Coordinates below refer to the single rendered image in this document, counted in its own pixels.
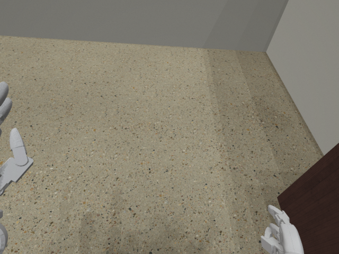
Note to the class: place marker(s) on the robot left hand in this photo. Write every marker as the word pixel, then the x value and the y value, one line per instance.
pixel 14 168

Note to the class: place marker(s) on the robot right hand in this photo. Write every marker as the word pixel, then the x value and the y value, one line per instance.
pixel 287 236

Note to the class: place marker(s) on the counter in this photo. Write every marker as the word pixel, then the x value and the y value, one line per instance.
pixel 312 205

